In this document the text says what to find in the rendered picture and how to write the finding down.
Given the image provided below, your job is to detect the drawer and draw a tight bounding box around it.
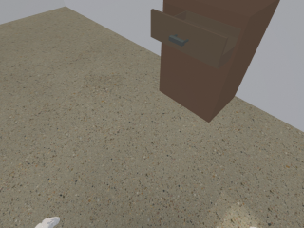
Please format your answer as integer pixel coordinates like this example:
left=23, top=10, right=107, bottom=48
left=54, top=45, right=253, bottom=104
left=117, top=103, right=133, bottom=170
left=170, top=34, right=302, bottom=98
left=150, top=9, right=241, bottom=69

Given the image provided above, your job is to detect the robot left hand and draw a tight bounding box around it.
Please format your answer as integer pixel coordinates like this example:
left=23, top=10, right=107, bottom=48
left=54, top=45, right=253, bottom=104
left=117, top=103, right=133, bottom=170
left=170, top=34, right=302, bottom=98
left=35, top=217, right=60, bottom=228

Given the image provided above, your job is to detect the cabinet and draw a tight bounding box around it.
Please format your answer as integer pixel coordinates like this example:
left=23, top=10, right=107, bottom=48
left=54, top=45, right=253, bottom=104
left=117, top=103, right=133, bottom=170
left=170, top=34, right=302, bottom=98
left=159, top=0, right=280, bottom=123

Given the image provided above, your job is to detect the handle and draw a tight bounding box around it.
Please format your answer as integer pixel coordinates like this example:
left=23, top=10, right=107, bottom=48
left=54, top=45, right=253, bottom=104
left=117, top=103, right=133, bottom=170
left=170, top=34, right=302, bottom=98
left=168, top=34, right=189, bottom=47

